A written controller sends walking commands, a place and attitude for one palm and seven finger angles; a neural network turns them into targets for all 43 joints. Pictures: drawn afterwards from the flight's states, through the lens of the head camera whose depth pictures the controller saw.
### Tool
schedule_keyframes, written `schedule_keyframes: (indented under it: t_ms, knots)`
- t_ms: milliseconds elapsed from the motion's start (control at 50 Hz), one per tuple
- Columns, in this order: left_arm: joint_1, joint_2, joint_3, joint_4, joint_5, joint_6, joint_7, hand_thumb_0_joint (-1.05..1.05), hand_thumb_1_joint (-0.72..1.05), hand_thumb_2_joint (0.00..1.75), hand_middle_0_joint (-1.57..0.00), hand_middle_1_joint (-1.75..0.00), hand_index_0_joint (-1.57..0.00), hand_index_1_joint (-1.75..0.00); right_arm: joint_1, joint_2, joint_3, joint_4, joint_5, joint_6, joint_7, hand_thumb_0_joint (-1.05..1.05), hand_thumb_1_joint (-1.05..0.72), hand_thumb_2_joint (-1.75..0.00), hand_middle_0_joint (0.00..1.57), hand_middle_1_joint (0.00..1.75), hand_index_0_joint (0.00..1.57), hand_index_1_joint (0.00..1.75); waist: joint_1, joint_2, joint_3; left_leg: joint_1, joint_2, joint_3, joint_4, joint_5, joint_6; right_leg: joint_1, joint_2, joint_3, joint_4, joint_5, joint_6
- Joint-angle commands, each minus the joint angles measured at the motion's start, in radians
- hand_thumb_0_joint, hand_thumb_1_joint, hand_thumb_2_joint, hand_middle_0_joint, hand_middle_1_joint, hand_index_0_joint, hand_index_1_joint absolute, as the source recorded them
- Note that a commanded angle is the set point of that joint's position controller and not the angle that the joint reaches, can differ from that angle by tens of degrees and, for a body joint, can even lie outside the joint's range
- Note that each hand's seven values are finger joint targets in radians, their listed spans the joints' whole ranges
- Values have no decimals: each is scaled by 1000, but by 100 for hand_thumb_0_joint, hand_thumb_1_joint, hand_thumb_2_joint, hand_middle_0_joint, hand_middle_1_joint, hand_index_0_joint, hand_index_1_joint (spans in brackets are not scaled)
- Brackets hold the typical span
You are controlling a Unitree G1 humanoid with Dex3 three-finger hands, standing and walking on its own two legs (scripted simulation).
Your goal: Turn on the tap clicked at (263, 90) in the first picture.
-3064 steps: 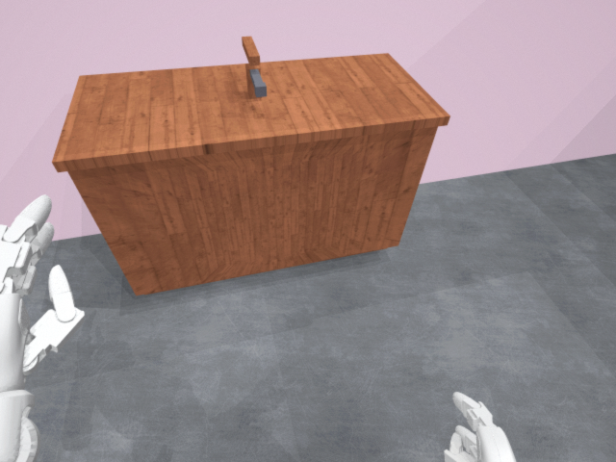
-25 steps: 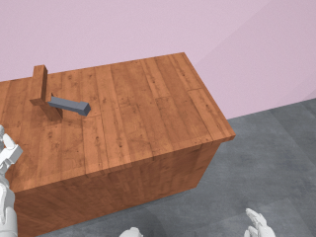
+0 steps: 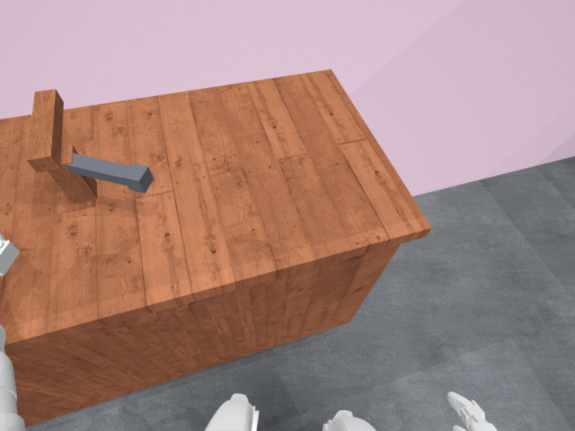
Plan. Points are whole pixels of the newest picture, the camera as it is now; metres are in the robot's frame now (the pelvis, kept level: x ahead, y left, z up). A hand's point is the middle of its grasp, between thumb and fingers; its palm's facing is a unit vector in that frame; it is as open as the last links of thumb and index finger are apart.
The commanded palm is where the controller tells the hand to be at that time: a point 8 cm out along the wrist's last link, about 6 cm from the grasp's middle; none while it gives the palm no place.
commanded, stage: reach beside the lever's end, fingers flat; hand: left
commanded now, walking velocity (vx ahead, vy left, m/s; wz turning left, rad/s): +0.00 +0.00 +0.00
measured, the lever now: (138, 178) +0.43 +0.25 +0.07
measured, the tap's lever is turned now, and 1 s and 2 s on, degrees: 58 58 58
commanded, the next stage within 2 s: push the lever round in 0.22 s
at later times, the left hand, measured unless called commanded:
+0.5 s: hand (18, 251) +0.31 +0.36 +0.06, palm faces +0.57 -0.82 -0.10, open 7.8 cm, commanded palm +0.26 +0.39 +0.06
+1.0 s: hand (38, 245) +0.32 +0.34 +0.06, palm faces +0.58 -0.80 -0.10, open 7.8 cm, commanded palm +0.27 +0.37 +0.06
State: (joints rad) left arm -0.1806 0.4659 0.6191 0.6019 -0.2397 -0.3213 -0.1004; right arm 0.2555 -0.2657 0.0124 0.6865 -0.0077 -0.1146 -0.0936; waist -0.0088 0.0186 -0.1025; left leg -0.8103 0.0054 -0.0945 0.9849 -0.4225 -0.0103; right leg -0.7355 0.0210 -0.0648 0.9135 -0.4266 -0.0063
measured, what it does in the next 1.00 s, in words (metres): stands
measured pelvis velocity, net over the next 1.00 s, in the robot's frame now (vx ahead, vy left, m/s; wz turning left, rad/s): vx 0.01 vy -0.01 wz -0.01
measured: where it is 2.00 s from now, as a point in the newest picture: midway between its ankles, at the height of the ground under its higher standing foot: outside the picture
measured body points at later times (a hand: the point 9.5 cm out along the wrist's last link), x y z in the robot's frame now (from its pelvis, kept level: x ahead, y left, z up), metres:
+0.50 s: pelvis +0.01 +0.01 +0.00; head +0.07 +0.02 +0.45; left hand +0.27 +0.40 +0.07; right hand +0.14 -0.25 -0.10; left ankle +0.03 +0.12 -0.68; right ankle +0.01 -0.12 -0.68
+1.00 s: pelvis +0.01 -0.01 +0.00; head +0.08 +0.00 +0.45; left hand +0.28 +0.38 +0.07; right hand +0.13 -0.27 -0.10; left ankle +0.03 +0.12 -0.68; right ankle +0.01 -0.12 -0.68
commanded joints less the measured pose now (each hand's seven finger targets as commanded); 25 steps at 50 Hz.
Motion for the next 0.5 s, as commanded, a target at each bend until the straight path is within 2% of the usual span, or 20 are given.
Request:
schedule_keyframes:
  t_ms: [0, 80, 100, 140, 180, 200, 240, 280, 300, 320, 340, 360, 380, 420, 460, 480]
  knots:
    - [-129, 388, 148, -161, -6, -44, 26, 0, 90, 90, -15, -15, -15, -15, 26, -169, -58, -116, 5, -20, -13, 0, -90, -90, 20, 30, 20, 30, 30, 101, -267, 165, -14, 14, -155, 205, 36, 138, 12, 23, -122, 178, -15]
    - [-108, 357, 124, -261, 1, -76, 37, 0, 90, 90, -15, -15, -15, -15, 28, -162, -62, -136, -3, -18, 2, 0, -90, -90, 20, 30, 20, 30, 26, 152, -319, 228, -10, 13, -155, 261, 33, 138, 20, 18, -112, 199, -20]
    - [-110, 368, 133, -266, 9, -85, 42, 0, 90, 90, -15, -15, -15, -15, 31, -163, -61, -127, -4, -16, 1, 0, -90, -90, 20, 30, 20, 30, 23, 159, -318, 233, -4, 7, -151, 279, 31, 133, 21, 17, -105, 207, -21]
    - [-119, 304, 82, -268, -1, -88, 33, 0, 90, 90, -15, -15, -15, -15, 28, -161, -62, -124, -1, -17, 3, 0, -90, -90, 20, 30, 20, 30, 3, 133, -293, 234, -3, 5, -151, 268, 30, 109, 23, 12, -106, 197, -20]
    - [-120, 279, 62, -256, -15, -84, 18, 0, 90, 90, -15, -15, -15, -15, 24, -165, -63, -120, 1, -23, -3, 0, -90, -90, 20, 30, 20, 30, -2, 128, -272, 220, -6, 4, -155, 231, 30, 94, 22, 11, -111, 171, -20]
    - [-106, 293, 80, -235, -12, -78, 17, 0, 90, 90, -15, -15, -15, -15, 25, -165, -64, -112, 4, -22, -7, 0, -90, -90, 20, 30, 20, 30, 4, 131, -263, 218, -5, 3, -155, 234, 31, 97, 20, 14, -112, 174, -21]
    - [-125, 271, 50, -259, -19, -69, 9, 0, 90, 90, -15, -15, -15, -15, 21, -167, -64, -119, 5, -25, -10, 0, -90, -90, 20, 30, 20, 30, -3, 107, -271, 220, -8, 0, -162, 219, 31, 96, 19, 10, -115, 165, -19]
    - [-145, 280, 50, -265, -16, -63, 13, 0, 90, 90, -15, -15, -15, -15, 20, -167, -63, -118, 6, -28, -14, 0, -90, -90, 20, 30, 20, 30, -5, 108, -265, 219, -8, -1, -164, 204, 30, 89, 18, 10, -115, 152, -19]
    - [-125, 303, 74, -280, -7, -68, 26, 0, 90, 90, -15, -15, -15, -15, 22, -164, -64, -113, 6, -27, -16, 0, -90, -90, 20, 30, 20, 30, 10, 138, -279, 235, -5, -5, -165, 223, 27, 99, 16, 14, -114, 159, -22]
    - [-152, 284, 48, -321, -4, -73, 35, 0, 90, 90, -15, -15, -15, -15, 20, -161, -62, -119, 2, -29, -14, 0, -90, -90, 20, 30, 20, 30, 1, 154, -298, 255, -7, -6, -167, 240, 25, 100, 15, 12, -109, 169, -22]
    - [-139, 269, 43, -327, -3, -76, 43, 0, 90, 90, -15, -15, -15, -15, 19, -158, -64, -118, 0, -32, -11, 0, -90, -90, 20, 30, 20, 30, 4, 142, -302, 267, -4, -9, -169, 251, 21, 101, 17, 9, -110, 172, -22]
    - [-116, 264, 42, -339, -1, -80, 52, 0, 90, 90, -15, -15, -15, -15, 16, -157, -64, -120, 0, -33, -9, 0, -90, -90, 20, 30, 20, 30, 9, 155, -301, 269, -3, -9, -171, 258, 18, 102, 18, 8, -109, 172, -24]
    - [-124, 245, 24, -348, 1, -83, 60, 0, 90, 90, -15, -15, -15, -15, 12, -155, -63, -119, -2, -34, -8, 0, -90, -90, 20, 30, 20, 30, 2, 145, -296, 274, -3, -12, -171, 261, 16, 99, 18, 6, -107, 175, -24]
    - [-106, 244, 33, -325, 7, -79, 76, 0, 90, 90, -15, -15, -15, -15, 13, -153, -64, -114, -1, -31, -7, 0, -90, -90, 20, 30, 20, 30, 4, 118, -284, 254, 0, -12, -170, 256, 16, 104, 18, 6, -105, 175, -23]
    - [-89, 214, 11, -327, 4, -69, 82, 0, 90, 90, -15, -15, -15, -15, 5, -152, -63, -123, 0, -31, -4, 0, -90, -90, 20, 30, 20, 30, 6, 109, -282, 245, -6, -3, -170, 256, 19, 118, 16, 7, -110, 186, -21]
    - [-86, 219, 15, -326, 3, -63, 83, 0, 90, 90, -15, -15, -15, -15, 3, -152, -63, -122, 1, -30, -4, 0, -90, -90, 20, 30, 20, 30, 8, 113, -280, 242, -7, 1, -169, 261, 19, 124, 16, 9, -112, 196, -22]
